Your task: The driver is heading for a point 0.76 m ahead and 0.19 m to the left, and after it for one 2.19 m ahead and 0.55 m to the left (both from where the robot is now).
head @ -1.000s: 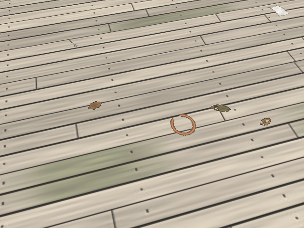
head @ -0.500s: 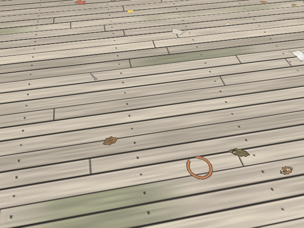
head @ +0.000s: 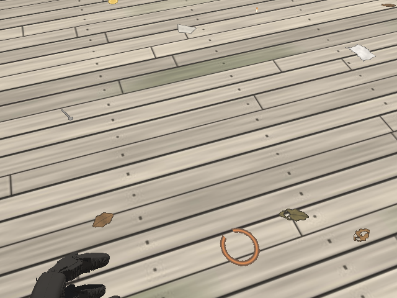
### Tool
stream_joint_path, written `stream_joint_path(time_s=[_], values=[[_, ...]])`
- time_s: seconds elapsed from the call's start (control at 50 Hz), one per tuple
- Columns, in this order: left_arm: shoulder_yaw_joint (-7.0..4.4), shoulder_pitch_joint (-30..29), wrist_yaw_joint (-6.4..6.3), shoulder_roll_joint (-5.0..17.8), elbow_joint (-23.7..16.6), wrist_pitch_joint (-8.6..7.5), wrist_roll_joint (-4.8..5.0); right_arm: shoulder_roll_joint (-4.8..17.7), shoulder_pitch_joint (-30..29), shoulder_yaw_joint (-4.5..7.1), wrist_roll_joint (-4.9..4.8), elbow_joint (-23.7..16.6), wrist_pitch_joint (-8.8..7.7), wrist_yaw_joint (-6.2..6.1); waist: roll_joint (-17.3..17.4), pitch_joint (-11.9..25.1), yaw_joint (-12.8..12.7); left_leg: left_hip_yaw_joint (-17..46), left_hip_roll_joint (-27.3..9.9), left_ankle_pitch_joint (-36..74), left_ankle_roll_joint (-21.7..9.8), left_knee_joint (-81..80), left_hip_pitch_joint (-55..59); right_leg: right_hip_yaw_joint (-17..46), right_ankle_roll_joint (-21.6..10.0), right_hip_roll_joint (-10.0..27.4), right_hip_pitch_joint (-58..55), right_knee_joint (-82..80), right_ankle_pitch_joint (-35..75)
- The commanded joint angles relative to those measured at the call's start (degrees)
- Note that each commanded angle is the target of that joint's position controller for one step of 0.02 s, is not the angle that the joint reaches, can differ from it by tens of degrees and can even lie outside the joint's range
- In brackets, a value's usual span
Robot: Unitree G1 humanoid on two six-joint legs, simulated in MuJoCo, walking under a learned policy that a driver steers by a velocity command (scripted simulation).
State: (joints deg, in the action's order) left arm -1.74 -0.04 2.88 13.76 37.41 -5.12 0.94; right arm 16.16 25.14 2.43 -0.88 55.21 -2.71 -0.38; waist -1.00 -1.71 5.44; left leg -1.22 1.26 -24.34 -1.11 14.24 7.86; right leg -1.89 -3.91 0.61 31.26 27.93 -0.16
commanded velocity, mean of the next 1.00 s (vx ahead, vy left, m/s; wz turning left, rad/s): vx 0.50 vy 0.00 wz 0.05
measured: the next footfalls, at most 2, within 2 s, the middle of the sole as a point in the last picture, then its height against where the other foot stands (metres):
right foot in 0.02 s outside the picture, level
left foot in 0.54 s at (151, 288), level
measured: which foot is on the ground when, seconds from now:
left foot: down 0.00-0.04, up 0.06-0.52, down 0.54-1.00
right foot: up 0.00-0.00, down 0.02-0.54, up 0.56-1.00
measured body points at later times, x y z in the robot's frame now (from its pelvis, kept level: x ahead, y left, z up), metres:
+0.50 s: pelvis +0.28 +0.01 +0.01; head +0.31 +0.01 +0.46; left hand +0.28 +0.29 -0.12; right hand +0.50 -0.22 -0.08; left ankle +0.45 +0.14 -0.70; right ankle +0.15 -0.11 -0.72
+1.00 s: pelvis +0.56 +0.03 +0.02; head +0.59 +0.03 +0.47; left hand +0.78 +0.27 -0.07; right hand +0.55 -0.25 -0.11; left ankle +0.45 +0.13 -0.72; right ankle +0.75 -0.11 -0.69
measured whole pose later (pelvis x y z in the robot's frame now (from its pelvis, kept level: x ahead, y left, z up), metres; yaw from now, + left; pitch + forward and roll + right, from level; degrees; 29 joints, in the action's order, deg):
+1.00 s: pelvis +0.56 +0.03 +0.02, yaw +4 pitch +2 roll +2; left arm -2.2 0.1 1.5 14.9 44.2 -5.2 0.6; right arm 15.2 22.7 3.2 -1.3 52.6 -3.5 -0.4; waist -2.4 -1.4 5.5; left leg 1.3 3.1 -17.0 -1.9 14.9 0.2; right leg 3.2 1.1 3.7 32.7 29.0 3.0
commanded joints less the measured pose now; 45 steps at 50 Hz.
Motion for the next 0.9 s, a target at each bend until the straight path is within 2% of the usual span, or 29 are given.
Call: stream_joint_path(time_s=[0.02, 0.04, 0.06, 0.08, 0.1, 0.12, 0.14, 0.18, 0.22, 0.28, 0.34, 0.4, 0.44, 0.48, 0.5, 0.52, 0.54, 0.56, 0.58, 0.6, 0.62, 0.64, 0.66, 0.68, 0.72, 0.74, 0.8, 0.86, 0.9], values=[[-4.95, 21.1, -1.19, 12.9, 2.0, -0.15, -0.57, 9.2, -2.7, 1.5, 0.94, -4.3, 0.15, -0.58, 4.3, 15.0, -14.5, 2.1, -11.0, 50.9, -4.4, 30.8, -14.4, 5.0, -6.1, 4.4, -35.2, 3.0, -0.4], [-6.05, 25.5, -1.32, 18.5, 3.3, -0.07, -1.19, 0.7, 5.4, -0.98, 1.45, -5.5, -1.12, 0.19, -11.0, 24.5, -10.5, 1.3, 0.2, 12.2, -0.5, 54.6, -38.8, 33.5, -16.1, 20.1, -58.3, 0.5, -9.8], [-4.76, 26.7, -1.37, 13.1, 3.7, 0.18, -0.64, 4.7, 3.7, -0.24, 0.27, -4.2, -2.73, 0.8, -10.9, 27.7, -12.6, 9.3, 1.5, -8.3, -0.8, 61.9, -46.1, 46.2, -17.4, 22.4, -58.9, -8.2, -16.4], [-3.81, 21.5, -1.63, 10.9, 3.5, 0.2, -0.4, 9.2, -3.3, 1.13, -1.47, -6.7, -3.6, 1.12, -7.9, 15.9, -12.0, 8.4, -2.3, -5.2, -1.5, 63.6, -50.8, 36.6, -13.7, 19.8, -50.1, -10.0, -17.2], [-3.34, 17.0, -1.75, 9.6, 3.0, 0.23, -0.43, 8.9, -7.5, 1.04, -1.66, -7.9, -3.99, 0.99, -3.3, 9.5, -10.2, 6.5, -5.3, 0.4, -1.7, 60.5, -49.8, 28.7, -11.8, 17.4, -40.1, -11.8, -13.0], [-2.89, 14.0, -1.52, 8.2, 2.9, 0.11, -0.8, 8.0, -9.2, 1.16, -0.81, -8.1, -3.8, 0.75, -0.5, 5.1, -8.2, 5.5, -7.2, 3.9, -1.3, 56.6, -47.7, 23.3, -10.7, 15.0, -31.8, -13.8, -8.0], [-2.5, 12.2, -1.34, 6.9, 2.9, -0.25, -1.37, 7.4, -8.1, 1.4, -0.29, -7.7, -3.11, 0.6, -1.7, 3.6, -6.0, 5.9, -8.8, 6.5, -1.0, 53.9, -44.0, 19.3, -9.9, 12.9, -26.4, -15.9, -5.0], [-2.61, 11.3, -1.04, 7.0, 3.6, -0.98, -1.12, 4.6, -5.6, 0.99, 0.02, -7.0, -1.65, 0.43, -3.1, 3.1, -3.9, 5.4, -9.6, 8.5, 0.0, 51.0, -40.1, 15.7, -10.5, 11.6, -21.1, -19.1, -3.0], [-2.94, 11.9, -1.2, 8.3, 4.9, -1.49, -0.96, 4.1, -7.9, 0.91, 0.43, -8.0, -0.83, 0.16, -2.8, 1.1, -3.5, 4.9, -10.2, 11.8, 1.2, 46.8, -42.0, 12.5, -11.0, 11.2, -18.5, -21.2, -1.2], [-3.2, 14.3, -2.05, 9.5, 6.5, -1.22, -0.89, 4.0, -14.6, 0.84, 0.95, -10.2, -1.1, 0.3, -1.9, -0.9, -5.3, 4.4, -10.2, 22.3, 2.3, 35.6, -45.2, 8.8, -10.0, 9.8, -19.5, -22.2, 0.2], [-3.39, 17.0, -2.56, 10.8, 8.1, -0.8, -0.42, 2.7, -21.1, 0.27, 0.74, -11.9, -1.88, 0.99, -1.4, -1.7, -7.8, 2.3, -7.9, 31.0, 2.2, 24.1, -42.1, 5.4, -8.1, 8.5, -20.2, -22.2, 0.0], [-3.6, 20.6, -2.71, 11.7, 10.2, -0.16, 0.1, 3.0, -26.0, 0.1, 0.17, -13.7, -2.2, 1.77, -1.4, -2.5, -9.6, 2.3, -6.8, 31.5, 1.7, 18.9, -42.7, 6.0, -8.0, 10.7, -25.7, -20.6, -0.9], [-3.77, 21.7, -2.92, 12.0, 11.4, 0.59, 0.27, 3.8, -28.1, 0.22, 0.07, -14.9, -2.46, 2.43, -1.5, -2.8, -9.7, 2.8, -6.4, 28.0, 0.4, 16.4, -44.4, 6.8, -7.4, 12.8, -30.8, -18.1, 0.8], [-4.05, 21.7, -3.23, 12.6, 12.0, 1.35, 0.33, 4.8, -27.3, 0.53, 0.07, -15.3, -2.72, 2.95, -2.4, -1.9, -8.4, 2.5, -5.7, 23.2, -1.1, 14.8, -42.7, 7.6, -6.4, 14.4, -34.5, -15.1, 5.3], [-4.16, 21.0, -3.36, 13.0, 12.1, 1.69, 0.3, 5.7, -25.1, 0.91, 0.07, -14.9, -2.84, 3.01, -3.2, -0.5, -7.0, 1.4, -4.5, 20.8, -2.0, 14.3, -39.1, 7.3, -5.7, 14.3, -35.4, -12.3, 11.4], [-4.1, 19.7, -3.46, 13.1, 12.0, 2.08, 0.28, 7.1, -19.7, 1.77, 0.17, -13.4, -2.92, 2.84, -3.3, 2.7, -3.7, -0.5, -2.6, 20.3, -3.3, 12.8, -31.2, 5.6, -4.6, 12.6, -34.9, -5.9, 20.7], [-3.38, 19.9, -3.6, 11.4, 11.7, 2.31, -0.17, 10.1, -10.3, 3.27, 0.37, -10.6, -2.88, 2.31, -2.0, 9.1, 0.1, -0.2, -3.0, 21.6, -5.2, 13.6, -17.2, 3.2, -2.9, 9.3, -30.3, 5.6, 22.1], [-1.74, 24.2, -3.41, 6.8, 10.0, 1.67, -1.04, 15.6, -2.1, 4.62, 1.5, -9.3, -2.72, 1.85, 6.8, 18.8, 0.5, 18.3, -16.7, 19.9, -11.9, 15.2, 5.3, 0.1, 0.5, 3.4, -11.7, 26.7, 5.4], [-0.57, 27.6, -3.05, 3.3, 10.8, 0.44, -0.88, 15.2, 0.5, 4.56, 0.66, -8.2, -2.32, 2.16, 17.4, 24.0, -0.3, 40.2, -23.6, 8.5, -17.3, 6.5, 15.6, 4.6, 2.6, -4.6, 4.0, 39.9, -32.6], [-2.08, 22.4, -2.64, 9.5, 10.2, -0.52, 0.68, 10.5, -1.2, 3.1, 0.1, -8.6, -2.33, 2.12, 12.0, 18.6, 1.2, 38.4, -22.0, 1.5, -15.0, 3.7, 12.3, 9.3, 1.7, -1.2, 10.6, 45.6, -32.7], [-2.47, 17.7, -2.49, 11.0, 8.7, -1.1, 1.58, 9.0, -5.8, 2.6, 0.2, -9.5, -2.32, 1.95, 9.2, 11.0, 0.1, 30.9, -20.4, 3.7, -13.0, 2.3, 4.4, 7.4, 1.0, 1.8, 13.0, 45.0, -27.3], [-2.46, 15.2, -2.79, 10.7, 8.3, -1.23, 0.95, 7.9, -9.6, 2.26, 0.71, -10.2, -2.33, 1.91, 5.4, 6.9, -1.3, 25.5, -18.5, 8.9, -12.2, 0.7, -3.3, 6.0, 1.1, 4.3, 11.3, 42.3, -22.1], [-2.72, 14.7, -2.94, 10.1, 8.3, -0.88, 0.27, 6.3, -12.0, 1.81, 1.26, -10.6, -2.5, 2.02, 5.0, 4.1, -3.2, 21.3, -16.5, 13.9, -11.7, -1.1, -9.4, 6.0, 1.4, 6.2, 8.5, 39.2, -18.7], [-2.71, 16.0, -2.93, 9.1, 8.7, -0.3, 0.08, 5.5, -13.1, 1.58, 1.71, -10.6, -2.72, 2.09, 6.2, 4.0, -4.8, 18.8, -15.3, 16.8, -11.5, -2.7, -12.9, 6.3, 1.7, 7.2, 5.0, 37.7, -16.5], [-2.41, 17.2, -3.1, 7.0, 9.2, 0.83, -0.11, 5.7, -13.0, 1.69, 1.23, -10.0, -3.29, 2.13, 6.0, 3.3, -6.0, 14.7, -14.3, 21.3, -12.3, -5.3, -16.2, 5.7, 2.7, 7.8, 3.2, 34.8, -14.8], [-2.34, 16.0, -3.23, 6.7, 8.8, 1.2, -0.32, 6.4, -12.6, 1.9, 1.08, -9.5, -3.5, 1.98, 5.5, 2.4, -6.1, 13.1, -14.2, 23.3, -12.6, -6.2, -16.9, 5.5, 3.3, 8.0, 4.3, 32.8, -13.0], [-2.2, 9.6, -3.35, 6.3, 6.5, 1.1, -1.16, 7.7, -9.6, 2.29, 0.72, -8.0, -3.21, 1.18, 3.7, 0.3, -4.8, 10.3, -13.0, 27.5, -12.5, -7.4, -16.3, 5.1, 5.0, 7.8, 7.5, 22.5, -4.5], [-1.72, 3.2, -2.78, 5.0, 4.9, 0.3, -0.93, 8.6, -6.8, 2.54, 0.15, -6.9, -2.57, 0.45, 3.9, -0.8, -2.9, 7.9, -10.8, 26.4, -10.8, -7.1, -16.3, 4.0, 5.6, 5.3, 4.8, 10.5, 3.8], [-1.51, -0.6, -2.23, 4.9, 3.9, -0.15, -0.55, 9.1, -4.4, 2.72, -0.19, -5.9, -2.13, 0.15, 4.0, -1.4, -1.6, 8.4, -11.0, 24.8, -10.6, -6.3, -15.5, 3.5, 5.9, 3.7, 2.9, 5.7, 6.0]])
Velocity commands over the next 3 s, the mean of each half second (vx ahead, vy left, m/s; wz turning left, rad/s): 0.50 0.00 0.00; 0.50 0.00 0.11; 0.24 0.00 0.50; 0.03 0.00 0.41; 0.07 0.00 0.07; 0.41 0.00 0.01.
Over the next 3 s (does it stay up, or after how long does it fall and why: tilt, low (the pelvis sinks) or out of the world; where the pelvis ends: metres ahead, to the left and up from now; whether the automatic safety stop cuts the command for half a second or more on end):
stays up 1.04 0.17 -0.01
